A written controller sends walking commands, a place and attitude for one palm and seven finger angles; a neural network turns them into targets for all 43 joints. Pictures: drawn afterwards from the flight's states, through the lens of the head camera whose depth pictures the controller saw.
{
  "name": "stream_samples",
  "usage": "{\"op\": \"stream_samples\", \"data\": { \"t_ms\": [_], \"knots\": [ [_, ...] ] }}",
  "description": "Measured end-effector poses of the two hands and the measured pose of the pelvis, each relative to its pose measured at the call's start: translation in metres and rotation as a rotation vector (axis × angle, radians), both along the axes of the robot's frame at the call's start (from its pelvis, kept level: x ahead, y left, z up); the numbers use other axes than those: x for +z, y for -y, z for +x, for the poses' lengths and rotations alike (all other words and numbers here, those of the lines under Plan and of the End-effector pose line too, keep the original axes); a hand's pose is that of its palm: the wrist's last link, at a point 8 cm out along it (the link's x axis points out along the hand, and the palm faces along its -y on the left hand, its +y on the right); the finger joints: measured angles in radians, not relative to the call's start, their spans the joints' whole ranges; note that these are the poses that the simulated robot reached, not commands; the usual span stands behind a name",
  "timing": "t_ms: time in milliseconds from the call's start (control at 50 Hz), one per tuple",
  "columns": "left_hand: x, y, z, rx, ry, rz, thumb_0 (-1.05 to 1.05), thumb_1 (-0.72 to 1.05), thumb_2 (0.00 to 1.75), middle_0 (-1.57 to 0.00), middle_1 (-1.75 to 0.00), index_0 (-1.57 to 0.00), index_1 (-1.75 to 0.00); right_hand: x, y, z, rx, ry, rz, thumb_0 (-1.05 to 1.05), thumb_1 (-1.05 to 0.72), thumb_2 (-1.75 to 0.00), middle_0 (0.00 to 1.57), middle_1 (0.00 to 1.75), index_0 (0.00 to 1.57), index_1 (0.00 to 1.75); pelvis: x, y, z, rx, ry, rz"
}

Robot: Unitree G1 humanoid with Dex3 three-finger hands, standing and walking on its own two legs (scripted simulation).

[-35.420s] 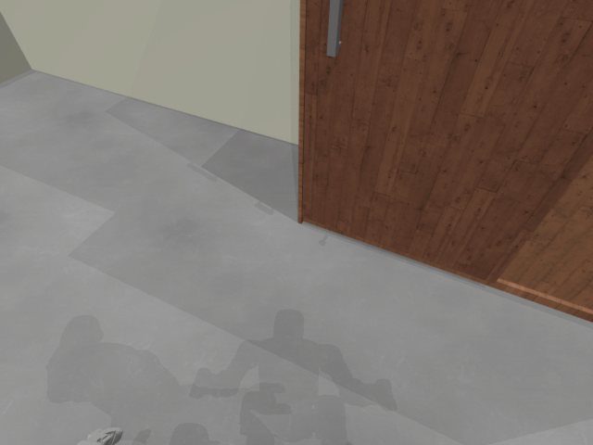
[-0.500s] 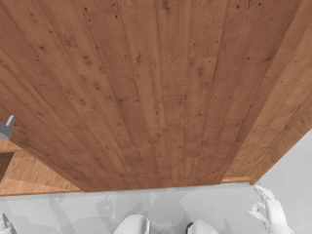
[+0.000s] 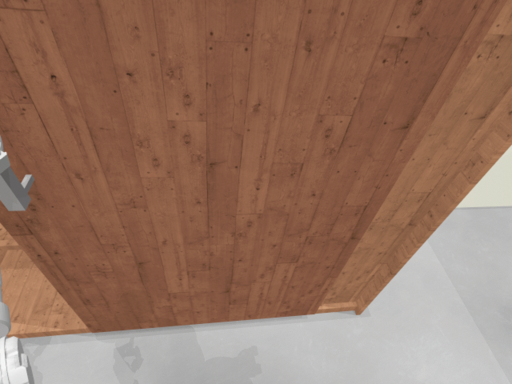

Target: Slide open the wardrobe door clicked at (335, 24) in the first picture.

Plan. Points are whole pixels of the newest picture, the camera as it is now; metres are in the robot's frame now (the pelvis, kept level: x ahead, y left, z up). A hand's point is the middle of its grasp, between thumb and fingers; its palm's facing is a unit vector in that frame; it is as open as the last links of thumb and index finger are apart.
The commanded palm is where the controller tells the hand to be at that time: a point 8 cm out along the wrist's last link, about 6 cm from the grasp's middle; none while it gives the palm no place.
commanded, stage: stop walking and hold the door there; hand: left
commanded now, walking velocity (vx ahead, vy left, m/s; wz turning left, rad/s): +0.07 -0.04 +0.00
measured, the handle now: out of the picture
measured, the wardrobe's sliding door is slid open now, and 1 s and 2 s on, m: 0.61 0.61 0.61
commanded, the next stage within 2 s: none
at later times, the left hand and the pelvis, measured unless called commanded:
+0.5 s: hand out of the picture +0.35 +0.39 +0.17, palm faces +0.67 -0.72 -0.19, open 6.9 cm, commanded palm +0.30 +0.39 +0.14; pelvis -0.03 +0.00 -0.01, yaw -1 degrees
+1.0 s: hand out of the picture +0.35 +0.40 +0.16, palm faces +0.52 -0.82 -0.24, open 6.8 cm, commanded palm +0.31 +0.41 +0.14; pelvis -0.05 +0.08 -0.02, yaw +3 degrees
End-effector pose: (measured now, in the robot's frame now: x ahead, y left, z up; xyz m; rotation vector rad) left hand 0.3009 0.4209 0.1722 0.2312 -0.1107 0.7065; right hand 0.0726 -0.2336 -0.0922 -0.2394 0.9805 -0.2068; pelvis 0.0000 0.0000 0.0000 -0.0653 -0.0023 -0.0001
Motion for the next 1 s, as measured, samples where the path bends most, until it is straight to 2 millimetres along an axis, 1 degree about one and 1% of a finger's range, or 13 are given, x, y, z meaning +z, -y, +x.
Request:
{"op": "stream_samples", "data": {
  "t_ms": [80, 120, 180, 320, 360, 420, 540, 660, 740, 820, 920, 960, 1000],
  "knots": [
    [0.001, 0.002, 0.000, 0.015, -0.024, 0.017, -0.13, 0.64, 0.75, -0.40, -1.36, -0.16, -1.33, -0.006, -0.002, 0.005, 0.020, 0.035, 0.028, 0.01, -0.90, -0.90, 0.21, 0.30, 0.21, 0.30, -0.005, 0.004, -0.012, -0.022, -0.015, 0.019],
    [0.002, 0.004, 0.000, 0.030, -0.031, 0.021, -0.13, 0.65, 0.76, -0.39, -1.35, -0.15, -1.33, -0.011, 0.003, 0.009, 0.024, 0.057, 0.032, 0.01, -0.90, -0.90, 0.21, 0.30, 0.21, 0.30, -0.011, 0.007, -0.019, -0.035, -0.022, 0.038],
    [0.003, 0.006, 0.000, 0.048, -0.050, 0.013, -0.12, 0.65, 0.76, -0.38, -1.33, -0.14, -1.33, -0.014, 0.017, 0.008, 0.005, 0.075, 0.013, 0.01, -0.90, -0.90, 0.21, 0.30, 0.21, 0.30, -0.012, 0.005, -0.027, -0.033, -0.016, 0.020],
    [0.004, 0.003, 0.000, 0.016, -0.034, -0.036, -0.10, 0.64, 0.77, -0.37, -1.34, -0.19, -1.32, -0.008, 0.048, -0.010, -0.058, 0.050, -0.097, 0.01, -0.90, -0.90, 0.21, 0.30, 0.21, 0.30, -0.016, -0.003, -0.027, -0.022, 0.010, 0.044],
    [0.004, 0.002, 0.000, 0.011, -0.033, -0.035, -0.10, 0.64, 0.77, -0.38, -1.34, -0.20, -1.33, -0.006, 0.052, -0.016, -0.071, 0.049, -0.118, 0.01, -0.90, -0.90, 0.21, 0.30, 0.21, 0.30, -0.016, -0.004, -0.026, -0.025, 0.008, 0.048],
    [0.004, 0.004, 0.000, 0.020, -0.042, -0.032, -0.10, 0.64, 0.77, -0.37, -1.33, -0.18, -1.32, -0.007, 0.052, -0.024, -0.073, 0.035, -0.120, 0.01, -0.90, -0.90, 0.20, 0.30, 0.20, 0.30, -0.015, -0.004, -0.029, -0.019, 0.005, 0.051],
    [0.005, 0.009, -0.001, 0.046, -0.066, -0.025, -0.09, 0.68, 0.77, -0.31, -1.29, -0.12, -1.30, -0.019, 0.044, -0.036, -0.048, -0.028, -0.066, 0.01, -0.90, -0.90, 0.20, 0.30, 0.20, 0.30, -0.012, 0.002, -0.034, -0.014, 0.000, 0.042],
    [0.006, 0.009, -0.001, 0.050, -0.072, -0.028, -0.09, 0.68, 0.78, -0.32, -1.28, -0.12, -1.31, -0.026, 0.040, -0.035, -0.057, -0.051, -0.036, 0.01, -0.90, -0.90, 0.21, 0.30, 0.21, 0.30, -0.012, 0.003, -0.030, -0.015, -0.010, 0.040],
    [0.006, 0.006, -0.001, 0.026, -0.077, -0.019, -0.10, 0.65, 0.79, -0.34, -1.29, -0.14, -1.32, -0.028, 0.040, -0.027, -0.061, -0.036, -0.047, 0.01, -0.90, -0.90, 0.21, 0.30, 0.21, 0.30, -0.015, -0.005, -0.028, 0.004, -0.005, 0.033],
    [0.005, -0.001, -0.001, -0.032, -0.076, 0.001, -0.12, 0.62, 0.80, -0.38, -1.32, -0.19, -1.34, -0.028, 0.033, -0.015, -0.044, -0.024, -0.072, 0.01, -0.90, -0.90, 0.21, 0.30, 0.21, 0.30, -0.018, -0.024, -0.028, 0.032, 0.008, 0.039],
    [0.001, -0.011, 0.001, -0.123, -0.041, 0.046, -0.15, 0.58, 0.81, -0.42, -1.36, -0.26, -1.35, -0.027, 0.006, 0.004, 0.000, 0.015, -0.107, 0.01, -0.90, -0.90, 0.20, 0.30, 0.20, 0.30, -0.024, -0.056, -0.034, 0.070, 0.023, 0.068],
    [0.000, -0.012, 0.001, -0.144, -0.029, 0.057, -0.15, 0.59, 0.80, -0.43, -1.37, -0.25, -1.35, -0.027, -0.012, 0.011, 0.014, 0.041, -0.092, 0.01, -0.90, -0.90, 0.20, 0.30, 0.20, 0.30, -0.025, -0.068, -0.040, 0.062, 0.023, 0.063],
    [0.000, -0.011, 0.001, -0.159, -0.030, 0.059, -0.14, 0.61, 0.79, -0.44, -1.38, -0.21, -1.34, -0.027, -0.035, 0.016, 0.038, 0.064, -0.055, 0.01, -0.91, -0.90, 0.20, 0.30, 0.20, 0.30, -0.022, -0.076, -0.047, 0.059, 0.019, 0.048]
  ]
}}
